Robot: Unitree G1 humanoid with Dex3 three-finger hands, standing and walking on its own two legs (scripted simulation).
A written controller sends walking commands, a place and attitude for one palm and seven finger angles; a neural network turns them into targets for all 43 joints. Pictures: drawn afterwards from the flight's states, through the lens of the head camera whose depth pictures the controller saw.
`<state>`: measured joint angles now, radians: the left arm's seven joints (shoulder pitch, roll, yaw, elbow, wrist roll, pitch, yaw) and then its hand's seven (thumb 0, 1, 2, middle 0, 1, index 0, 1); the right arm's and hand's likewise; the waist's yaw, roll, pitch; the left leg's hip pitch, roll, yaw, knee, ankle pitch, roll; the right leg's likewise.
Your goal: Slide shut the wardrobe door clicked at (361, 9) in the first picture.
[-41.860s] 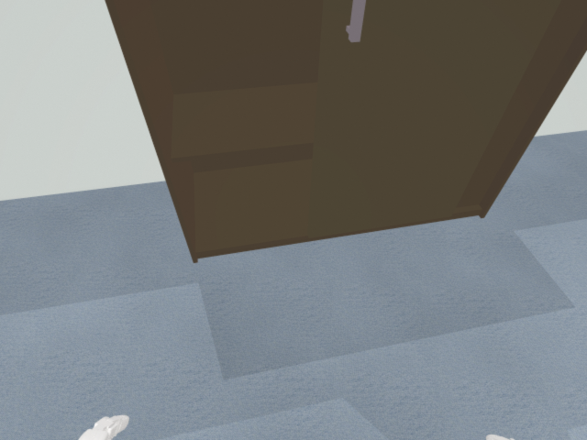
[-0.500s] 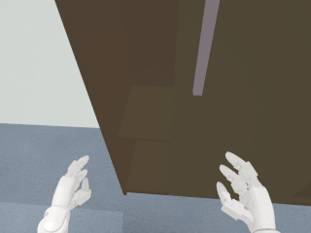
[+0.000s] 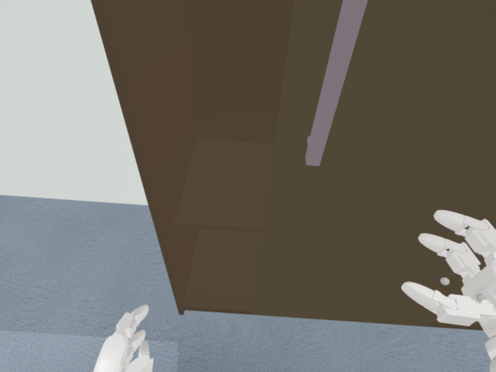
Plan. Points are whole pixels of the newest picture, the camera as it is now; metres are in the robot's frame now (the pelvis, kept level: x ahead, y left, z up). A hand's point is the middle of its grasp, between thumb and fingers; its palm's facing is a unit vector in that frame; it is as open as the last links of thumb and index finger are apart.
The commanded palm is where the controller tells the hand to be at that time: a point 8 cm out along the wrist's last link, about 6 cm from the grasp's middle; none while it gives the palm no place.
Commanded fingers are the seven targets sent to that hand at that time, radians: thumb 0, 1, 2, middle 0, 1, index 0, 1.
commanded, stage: raise the hand with hooked fingers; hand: right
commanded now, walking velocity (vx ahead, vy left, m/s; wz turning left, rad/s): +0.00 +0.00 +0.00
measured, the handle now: (329, 81) +0.47 -0.08 +0.28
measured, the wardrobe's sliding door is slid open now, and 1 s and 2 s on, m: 0.26 0.26 0.26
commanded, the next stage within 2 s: move the hooked fingers beside the handle in 1.18 s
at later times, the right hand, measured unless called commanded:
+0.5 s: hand out of the picture +0.25 -0.28 +0.25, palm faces +0.16 +0.98 -0.14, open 13.9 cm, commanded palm +0.21 -0.31 +0.26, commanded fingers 0.00 0.50 -0.30 0.30 1.20 0.30 1.20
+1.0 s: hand out of the picture +0.26 -0.26 +0.25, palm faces +0.01 +0.99 -0.13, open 14.0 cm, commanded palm +0.23 -0.32 +0.29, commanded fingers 0.00 0.50 -0.30 0.30 1.20 0.30 1.20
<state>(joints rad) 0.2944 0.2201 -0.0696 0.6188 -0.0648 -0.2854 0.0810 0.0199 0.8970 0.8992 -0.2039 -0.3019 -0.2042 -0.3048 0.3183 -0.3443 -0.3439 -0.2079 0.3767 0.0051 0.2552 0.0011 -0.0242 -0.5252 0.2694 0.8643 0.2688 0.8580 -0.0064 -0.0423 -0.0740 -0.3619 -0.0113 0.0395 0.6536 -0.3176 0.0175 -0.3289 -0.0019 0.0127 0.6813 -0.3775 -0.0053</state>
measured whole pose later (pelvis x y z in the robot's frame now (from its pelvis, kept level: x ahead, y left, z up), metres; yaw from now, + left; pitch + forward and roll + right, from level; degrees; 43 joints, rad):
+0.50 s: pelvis -0.01 +0.00 +0.01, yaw -2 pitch -4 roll +0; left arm 0.15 0.25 -0.11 0.65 -0.10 -0.31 0.09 0.02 0.90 0.90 -0.20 -0.30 -0.20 -0.30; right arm -0.16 -0.49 -0.47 -0.02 0.35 0.24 0.38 -0.01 0.48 -0.31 0.30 1.18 0.30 1.18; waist -0.09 -0.08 -0.03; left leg -0.20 0.01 0.07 0.52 -0.26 0.01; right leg -0.18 0.02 0.04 0.55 -0.30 -0.01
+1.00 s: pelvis -0.01 +0.00 +0.01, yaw -1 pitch -4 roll +0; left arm 0.17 0.31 -0.09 0.64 -0.11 -0.21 0.08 0.02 0.90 0.90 -0.20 -0.30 -0.20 -0.30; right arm -0.18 -0.52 -0.49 -0.06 0.35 0.39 0.47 -0.02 0.50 -0.30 0.30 1.20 0.30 1.20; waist -0.05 -0.07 -0.03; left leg -0.21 0.00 0.05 0.52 -0.25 0.02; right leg -0.17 0.01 0.02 0.53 -0.29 -0.01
